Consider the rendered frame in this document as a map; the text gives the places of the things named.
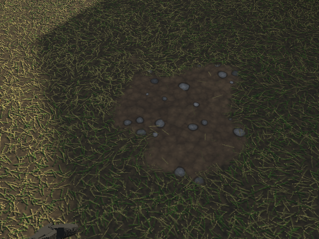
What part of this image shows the left robot hand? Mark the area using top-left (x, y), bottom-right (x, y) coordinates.
top-left (29, 223), bottom-right (79, 239)

